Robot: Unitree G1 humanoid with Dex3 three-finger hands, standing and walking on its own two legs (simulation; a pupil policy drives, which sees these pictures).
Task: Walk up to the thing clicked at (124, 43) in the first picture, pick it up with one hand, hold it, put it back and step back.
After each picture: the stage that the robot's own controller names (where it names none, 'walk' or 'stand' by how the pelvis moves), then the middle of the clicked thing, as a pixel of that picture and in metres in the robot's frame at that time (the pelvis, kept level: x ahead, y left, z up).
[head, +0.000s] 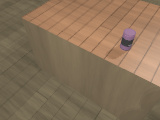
stand; (127, 39) +0.72 -0.23 -0.12
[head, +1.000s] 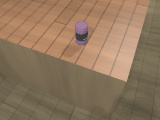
rise first; (81, 33) +0.69 +0.06 -0.08
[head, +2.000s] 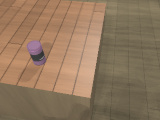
stand; (37, 53) +0.56 +0.26 -0.08
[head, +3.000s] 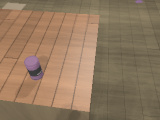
stand; (34, 68) +0.52 +0.27 -0.12
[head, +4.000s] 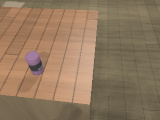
stand; (35, 63) +0.54 +0.27 -0.11
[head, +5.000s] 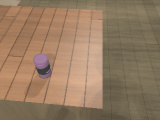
stand; (42, 66) +0.50 +0.22 -0.11
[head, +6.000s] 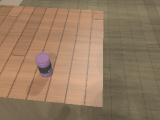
stand; (44, 65) +0.52 +0.22 -0.12
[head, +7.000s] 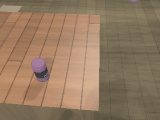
stand; (40, 70) +0.51 +0.24 -0.12
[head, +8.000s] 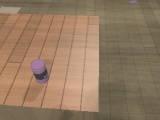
stand; (40, 71) +0.50 +0.24 -0.12
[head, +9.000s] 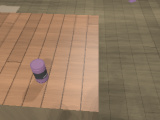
stand; (39, 71) +0.50 +0.24 -0.12
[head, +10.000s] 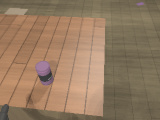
rise first; (44, 73) +0.49 +0.24 -0.12
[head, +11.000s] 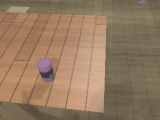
go down; (46, 70) +0.50 +0.24 -0.11
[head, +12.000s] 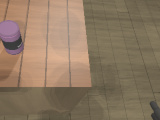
go down; (11, 38) +0.52 +0.22 -0.04
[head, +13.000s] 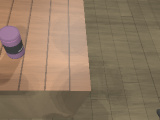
approach; (12, 43) +0.51 +0.23 -0.04
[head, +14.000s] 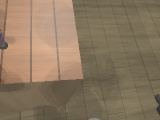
close in; out of the picture +0.52 +0.24 +0.01
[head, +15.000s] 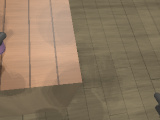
lift; out of the picture +0.51 +0.23 +0.00
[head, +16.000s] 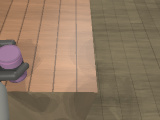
lift; (13, 65) +0.39 +0.23 +0.04
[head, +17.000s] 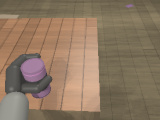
hold; (37, 78) +0.32 +0.17 +0.11
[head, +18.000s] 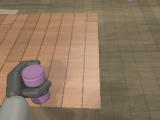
hold; (37, 84) +0.32 +0.17 +0.07
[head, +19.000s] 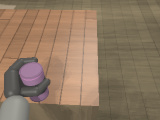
hold; (35, 82) +0.32 +0.18 +0.07
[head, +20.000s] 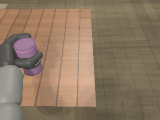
crouch; (29, 57) +0.41 +0.19 +0.09
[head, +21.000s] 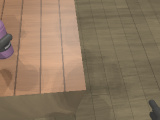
lower; out of the picture +0.50 +0.23 +0.02
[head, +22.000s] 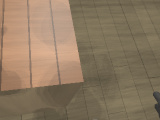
lower; out of the picture +0.52 +0.24 +0.00
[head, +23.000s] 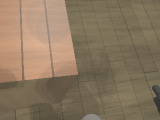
lower; out of the picture +0.54 +0.26 +0.02
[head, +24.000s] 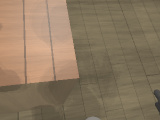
lower; out of the picture +0.52 +0.25 +0.01
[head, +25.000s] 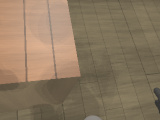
rest; out of the picture +0.53 +0.25 +0.01
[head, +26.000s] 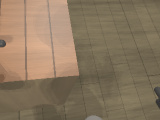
withdraw; out of the picture +0.53 +0.24 +0.01
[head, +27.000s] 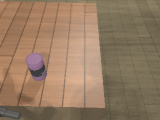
sink last; (37, 67) +0.47 +0.22 -0.06
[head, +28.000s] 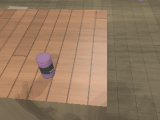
stand; (46, 65) +0.50 +0.23 -0.06
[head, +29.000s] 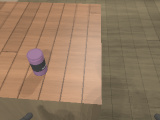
stand; (37, 62) +0.50 +0.23 -0.05
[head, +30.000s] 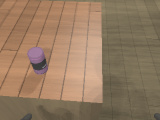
stand; (38, 61) +0.50 +0.23 -0.05
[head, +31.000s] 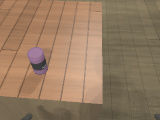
stand; (38, 61) +0.50 +0.23 -0.05
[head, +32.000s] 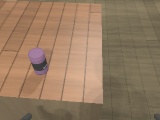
stand; (39, 61) +0.50 +0.23 -0.05
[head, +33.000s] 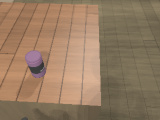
stand; (36, 64) +0.49 +0.22 -0.05
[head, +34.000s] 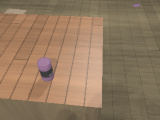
stand; (46, 69) +0.52 +0.22 -0.11
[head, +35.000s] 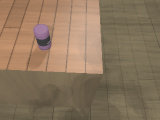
walk; (43, 37) +0.60 +0.20 -0.10
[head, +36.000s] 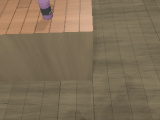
walk; (45, 9) +0.89 +0.30 -0.10
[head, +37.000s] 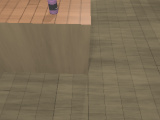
stand; (52, 5) +1.11 +0.27 -0.11
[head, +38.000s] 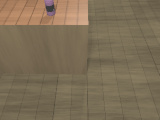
stand; (50, 6) +1.11 +0.27 -0.12
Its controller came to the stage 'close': yes
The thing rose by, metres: 0.23
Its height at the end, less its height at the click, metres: +0.00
